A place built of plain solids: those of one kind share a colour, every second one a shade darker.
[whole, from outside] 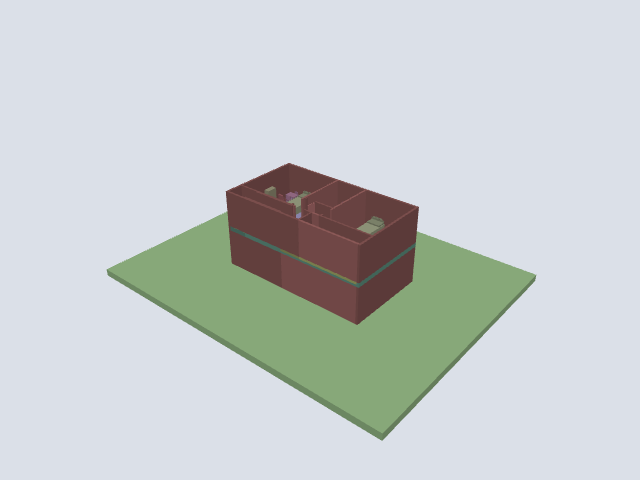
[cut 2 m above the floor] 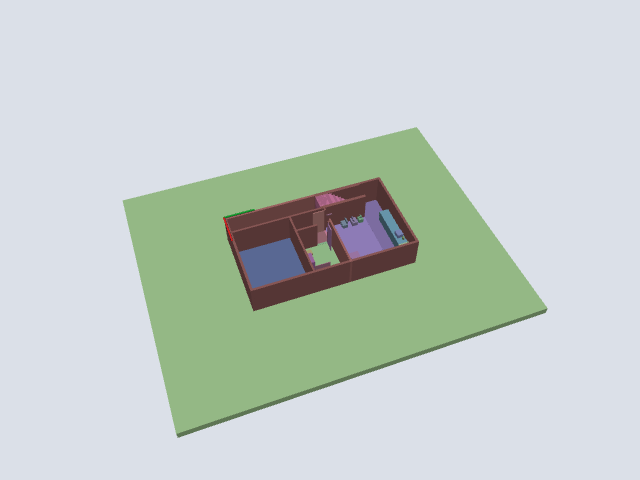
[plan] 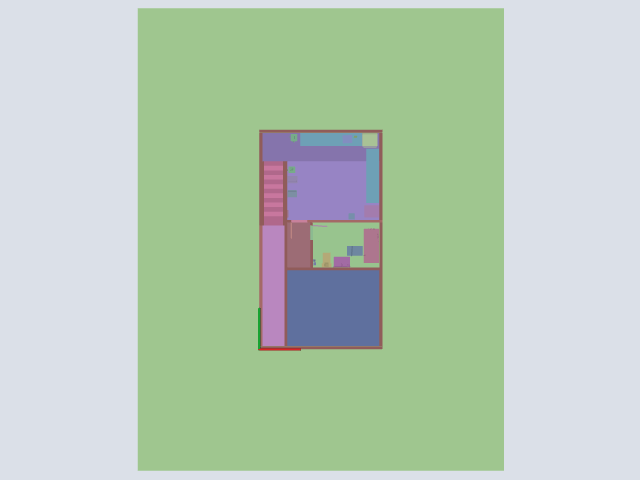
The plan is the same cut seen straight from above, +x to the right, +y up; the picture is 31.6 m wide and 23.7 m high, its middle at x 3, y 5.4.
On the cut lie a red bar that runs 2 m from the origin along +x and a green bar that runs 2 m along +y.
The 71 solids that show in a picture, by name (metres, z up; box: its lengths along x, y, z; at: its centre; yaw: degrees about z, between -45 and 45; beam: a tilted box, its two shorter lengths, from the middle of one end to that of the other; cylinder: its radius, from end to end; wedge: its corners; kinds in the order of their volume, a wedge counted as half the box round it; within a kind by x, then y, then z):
{
 "under_1": {"box": [18.09, 22.85, 0.5], "at": [3.04, 5.42, -0.33]},
 "wall_1": {"box": [0.16, 4.42, 2.54], "at": [0.08, 2.37, 4.17]},
 "wall_2": {"box": [0.16, 5.96, 2.9], "at": [0.08, 3.14, 1.15]},
 "wall_3": {"box": [0.16, 1.41, 2.54], "at": [0.08, 5.42, 4.17]},
 "wall_4": {"box": [0.16, 1.4, 5.74], "at": [0.08, 9.99, 2.57]},
 "wall_5": {"box": [0.24, 3.17, 5.74], "at": [0.12, 7.7, 2.57]},
 "wall_6": {"box": [1.38, 0.13, 2.54], "at": [0.69, 4.64, 4.17]},
 "wall_7": {"box": [0.21, 2.9, 5.74], "at": [1.28, 7.84, 2.57]},
 "wall_8": {"box": [0.13, 3.75, 5.74], "at": [1.31, 2.04, 2.57]},
 "wall_9": {"box": [0.13, 0.54, 2.54], "at": [1.31, 4.31, 4.17]},
 "wall_10": {"box": [0.13, 2.08, 2.9], "at": [1.31, 5.08, 1.15]},
 "wall_11": {"box": [0.13, 1.4, 2.54], "at": [1.31, 9.99, 4.17]},
 "wall_12": {"box": [0.41, 0.13, 2.9], "at": [1.38, 6.33, 1.15]},
 "wall_13": {"box": [0.13, 1.36, 5.74], "at": [2.58, 4.72, 2.57]},
 "wall_14": {"box": [6.09, 0.16, 5.74], "at": [3.04, 0.08, 2.57]},
 "wall_15": {"box": [6.09, 0.16, 5.74], "at": [3.04, 10.77, 2.57]},
 "wall_16": {"box": [4.84, 0.13, 2.9], "at": [3.67, 3.98, 1.15]},
 "wall_17": {"box": [3.77, 0.13, 2.54], "at": [4.2, 6.33, 4.17]},
 "wall_18": {"box": [3.75, 0.13, 2.54], "at": [4.22, 3.98, 4.17]},
 "wall_19": {"box": [3.73, 0.13, 2.9], "at": [4.23, 6.33, 1.15]},
 "wall_20": {"box": [0.16, 3.75, 5.74], "at": [6.01, 2.04, 2.57]},
 "wall_21": {"box": [0.16, 2.22, 5.74], "at": [6.01, 5.15, 2.57]},
 "wall_22": {"box": [0.16, 4.3, 5.74], "at": [6.01, 8.54, 2.57]},
 "stair_1": {"box": [0.94, 0.45, 2.81], "at": [0.7, 6.35, 1.11]},
 "stair_2": {"box": [0.94, 0.68, 2.62], "at": [0.7, 6.46, 1.01]},
 "stair_3": {"box": [0.94, 0.91, 2.43], "at": [0.7, 6.57, 0.91]},
 "stair_4": {"box": [0.94, 1.13, 2.23], "at": [0.7, 6.69, 0.82]},
 "stair_5": {"box": [0.94, 1.36, 2.04], "at": [0.7, 6.8, 0.72]},
 "stair_6": {"box": [0.94, 1.58, 1.85], "at": [0.7, 6.91, 0.62]},
 "stair_7": {"box": [0.94, 1.81, 1.65], "at": [0.7, 7.03, 0.53]},
 "stair_8": {"box": [0.94, 2.04, 1.46], "at": [0.7, 7.14, 0.43]},
 "stair_9": {"box": [0.94, 2.26, 1.27], "at": [0.7, 7.25, 0.33]},
 "stair_10": {"box": [0.94, 2.49, 1.07], "at": [0.7, 7.37, 0.24]},
 "stair_11": {"box": [0.94, 2.72, 0.88], "at": [0.7, 7.48, 0.14]},
 "stair_12": {"box": [0.94, 2.94, 0.69], "at": [0.7, 7.59, 0.04]},
 "stair_13": {"box": [0.94, 3.17, 0.49], "at": [0.7, 7.7, -0.05]},
 "floor_kitchen_1": {"box": [5.77, 1.4, 0.5], "at": [3.04, 9.99, -0.25]},
 "floor_kitchen_2": {"box": [4.55, 2.9, 0.5], "at": [3.65, 7.84, -0.25]},
 "floor_cantina_1": {"box": [4.55, 3.75, 0.5], "at": [3.65, 2.04, -0.25]},
 "floor_bathroom_lower_1": {"box": [3.28, 2.22, 0.5], "at": [4.29, 5.15, -0.25]},
 "floor_store_stair_1": {"box": [1.09, 5.96, 0.5], "at": [0.7, 3.14, -0.25]},
 "child_bed_1": {"box": [2.06, 1.06, 0.4], "at": [4.92, 2.86, 3.28]},
 "child_bed_2": {"box": [2.06, 1.06, 0.4], "at": [4.92, 8.89, 3.28]},
 "child_bed_3": {"box": [0.55, 0.96, 0.2], "at": [5.62, 2.86, 3.48]},
 "counter_run_1": {"box": [3.06, 0.64, 0.038], "at": [3.55, 10.36, 0.9]},
 "counter_run_2": {"box": [3.06, 0.61, 0.78], "at": [3.55, 10.37, 0.49]},
 "counter_run_3": {"box": [0.64, 2.68, 0.038], "at": [5.6, 8.57, 0.9]},
 "floor_passage_lower_1": {"box": [1.14, 2.22, 0.5], "at": [1.95, 5.15, -0.25]},
 "wall_band_1": {"box": [0.16, 5.96, 0.31], "at": [0.08, 3.14, 2.74]},
 "wall_band_2": {"box": [0.16, 1.4, 0.31], "at": [0.08, 9.99, 2.74]},
 "wall_band_3": {"box": [0.24, 3.17, 0.31], "at": [0.12, 7.7, 2.74]},
 "wall_band_4": {"box": [6.09, 0.16, 0.31], "at": [3.04, 0.08, 2.74]},
 "fridge_flat_1": {"box": [0.73, 0.6, 1.66], "at": [5.55, 6.81, 0.83]},
 "bathtub_1": {"box": [0.04, 1.01, 1.2], "at": [5.29, 4.78, 0.9]},
 "bathtub_2": {"box": [0.76, 1.7, 0.41], "at": [5.54, 5.11, 0.2]},
 "range_flat_1": {"box": [0.76, 0.65, 0.94], "at": [5.46, 10.36, 0.47]},
 "flat_shelf_1": {"box": [0.76, 0.39, 1.46], "at": [3.73, 10.48, 3.63]},
 "basin_vanity_1": {"box": [0.8, 0.53, 0.82], "at": [4.08, 4.32, 0.41]},
 "wall_foot_1": {"box": [0.16, 4.42, 0.17], "at": [0.08, 2.37, 2.82]},
 "leaf_passage_lower_door_1": {"box": [0.05, 0.79, 2.0], "at": [1.58, 5.87, 1.0]},
 "leaf_bathroom_door_1": {"box": [0.71, 0.05, 2.0], "at": [3.0, 6.08, 3.9], "yaw": -4.0},
 "leaf_bathroom_lower_door_1": {"box": [0.71, 0.05, 2.0], "at": [3.0, 6.09, 1.0], "yaw": -3.0},
 "kitchen_bin_1": {"box": [0.31, 0.31, 0.65], "at": [4.56, 6.56, 0.33]},
 "recycling_tote_1": {"box": [0.5, 0.37, 0.29], "at": [1.64, 8.38, 0.14]},
 "microwave_1": {"box": [0.47, 0.4, 0.28], "at": [4.35, 10.38, 1.05], "yaw": 2.5},
 "floor_gap_passage_lower_door_1": {"box": [0.79, 0.13, 0.5], "at": [1.97, 6.33, -0.25]},
 "recycling_crate_1": {"box": [0.48, 0.36, 0.28], "at": [1.63, 7.68, 0.14]},
 "bath_mat_1": {"box": [0.77, 0.48, 0.08], "at": [4.72, 4.86, -0.03]},
 "wc_1": {"box": [0.38, 0.54, 0.09], "at": [3.33, 4.5, 0.4]},
 "desk_child_1": {"box": [0.55, 0.8, 0.031], "at": [5.44, 10.01, 3.4]},
 "sill_bathroom_lower_door_1": {"box": [0.13, 0.71, 0.08], "at": [2.58, 5.75, -0.03]}
}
